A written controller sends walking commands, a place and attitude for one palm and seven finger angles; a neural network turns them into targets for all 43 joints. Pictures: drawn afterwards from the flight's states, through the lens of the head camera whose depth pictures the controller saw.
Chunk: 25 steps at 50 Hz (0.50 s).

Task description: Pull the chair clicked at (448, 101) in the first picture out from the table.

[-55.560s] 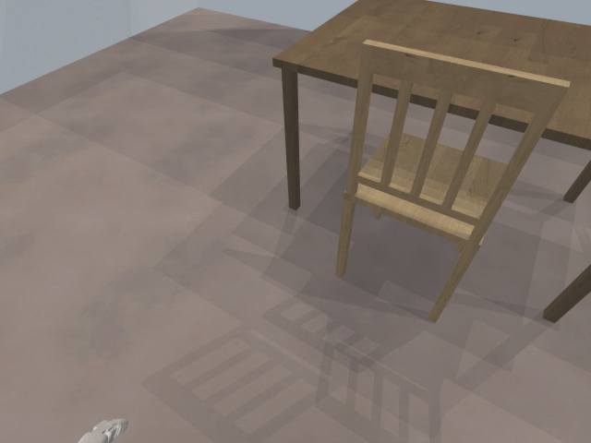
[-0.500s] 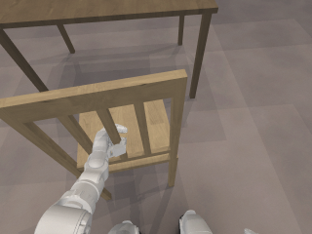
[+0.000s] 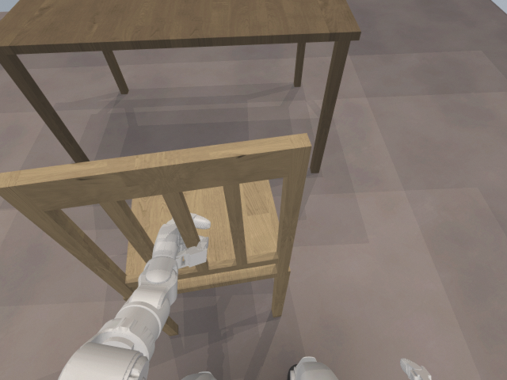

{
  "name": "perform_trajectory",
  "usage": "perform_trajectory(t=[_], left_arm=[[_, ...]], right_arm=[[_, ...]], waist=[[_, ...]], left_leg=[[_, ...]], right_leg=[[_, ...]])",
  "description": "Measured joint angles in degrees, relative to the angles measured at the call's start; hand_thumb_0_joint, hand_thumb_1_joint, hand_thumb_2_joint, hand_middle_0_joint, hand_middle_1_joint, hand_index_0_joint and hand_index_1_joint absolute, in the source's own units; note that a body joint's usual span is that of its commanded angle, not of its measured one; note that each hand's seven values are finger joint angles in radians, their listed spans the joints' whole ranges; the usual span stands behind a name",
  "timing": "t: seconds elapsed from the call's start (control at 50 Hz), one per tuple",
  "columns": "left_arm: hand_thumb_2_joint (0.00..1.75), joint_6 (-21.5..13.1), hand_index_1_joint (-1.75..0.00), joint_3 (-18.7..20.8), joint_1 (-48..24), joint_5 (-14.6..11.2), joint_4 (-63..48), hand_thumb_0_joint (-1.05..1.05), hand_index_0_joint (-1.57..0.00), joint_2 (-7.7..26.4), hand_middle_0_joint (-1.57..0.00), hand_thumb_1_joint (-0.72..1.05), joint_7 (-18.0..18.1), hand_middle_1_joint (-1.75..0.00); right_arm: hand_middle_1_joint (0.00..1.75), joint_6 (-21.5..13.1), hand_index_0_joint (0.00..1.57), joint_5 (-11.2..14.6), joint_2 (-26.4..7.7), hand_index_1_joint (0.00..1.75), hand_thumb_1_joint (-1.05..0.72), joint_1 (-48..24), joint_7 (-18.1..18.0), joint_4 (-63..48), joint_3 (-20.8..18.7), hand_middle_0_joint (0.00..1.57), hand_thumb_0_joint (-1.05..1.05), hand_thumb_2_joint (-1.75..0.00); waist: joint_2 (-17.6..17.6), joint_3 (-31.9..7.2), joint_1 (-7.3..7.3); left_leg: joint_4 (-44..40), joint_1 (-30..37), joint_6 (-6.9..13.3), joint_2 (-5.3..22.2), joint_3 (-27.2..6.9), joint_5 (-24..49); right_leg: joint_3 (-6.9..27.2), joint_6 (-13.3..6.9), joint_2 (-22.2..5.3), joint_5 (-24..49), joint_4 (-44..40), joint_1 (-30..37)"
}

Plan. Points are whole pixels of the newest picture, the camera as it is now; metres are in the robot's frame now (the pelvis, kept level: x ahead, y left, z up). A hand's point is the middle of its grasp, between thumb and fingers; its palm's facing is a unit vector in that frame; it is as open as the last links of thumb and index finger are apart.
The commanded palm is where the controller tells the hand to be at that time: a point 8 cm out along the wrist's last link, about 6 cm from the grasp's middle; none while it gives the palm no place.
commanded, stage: step backward, pulling the chair out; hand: left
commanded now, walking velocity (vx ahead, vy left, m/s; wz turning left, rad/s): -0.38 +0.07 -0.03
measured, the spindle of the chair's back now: (190, 235) +0.36 +0.14 -0.05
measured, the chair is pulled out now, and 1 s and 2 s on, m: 0.49 0.50 0.50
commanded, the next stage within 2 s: none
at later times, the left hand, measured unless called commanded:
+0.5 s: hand (200, 249) +0.34 +0.12 -0.06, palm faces +0.03 -0.98 -0.19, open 5.7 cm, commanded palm +0.35 +0.17 -0.05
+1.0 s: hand (200, 253) +0.33 +0.12 -0.06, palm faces +0.07 -0.98 -0.19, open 5.7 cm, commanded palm +0.34 +0.17 -0.05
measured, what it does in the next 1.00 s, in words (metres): stands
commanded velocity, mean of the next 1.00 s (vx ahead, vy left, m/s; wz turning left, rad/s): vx -0.36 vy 0.01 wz -0.02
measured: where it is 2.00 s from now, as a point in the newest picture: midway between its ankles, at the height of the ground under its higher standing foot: outside the picture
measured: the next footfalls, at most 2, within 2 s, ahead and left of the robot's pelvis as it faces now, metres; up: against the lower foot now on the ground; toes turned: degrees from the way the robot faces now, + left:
none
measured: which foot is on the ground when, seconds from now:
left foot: down 0.00-1.00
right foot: down 0.00-1.00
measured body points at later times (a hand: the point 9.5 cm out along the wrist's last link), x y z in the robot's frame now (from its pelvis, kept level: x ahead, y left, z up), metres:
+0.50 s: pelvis -0.02 -0.01 -0.01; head +0.05 -0.02 +0.44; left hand +0.34 +0.17 -0.04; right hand +0.06 -0.26 -0.14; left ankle +0.01 +0.13 -0.71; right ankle +0.09 -0.12 -0.72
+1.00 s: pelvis -0.05 -0.01 -0.01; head +0.03 -0.03 +0.44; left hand +0.33 +0.17 -0.04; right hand +0.02 -0.27 -0.15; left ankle +0.01 +0.13 -0.71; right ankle +0.08 -0.13 -0.72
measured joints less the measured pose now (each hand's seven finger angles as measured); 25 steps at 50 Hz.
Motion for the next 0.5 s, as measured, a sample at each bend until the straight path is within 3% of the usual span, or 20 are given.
perform_trajectory(t=[0.28,0.5], left_arm=[[0.77,-0.1,-1.45,-0.5,-1.7,0.8,-0.6,0.05,-0.5,0.5,-0.26,0.63,0.6,-1.18],[0.81,-0.2,-1.45,2.3,-3.6,0.7,0.3,0.05,-0.5,2.5,-0.3,0.6,0.8,-1.2]], right_arm=[[0.29,0.2,0.2,0.0,-0.6,0.3,-0.9,-0.8,-0.2,1.2,-0.5,0.2,0.01,-0.89],[0.29,-1.0,0.2,-0.5,1.2,0.3,-0.9,-0.2,1.0,2.1,0.0,0.2,0.01,-0.89]], waist=[[-1.1,1.7,-0.79],[-0.8,2.7,-1.73]], left_leg=[[-1.6,-0.4,1.0,-0.7,0.8,1.8],[3.2,-3.4,-0.2,-0.2,-0.2,-1.7]], right_leg=[[0.8,1.0,-0.6,2.6,-2.6,-0.1],[0.3,-0.4,0.1,1.5,1.7,-3.0]])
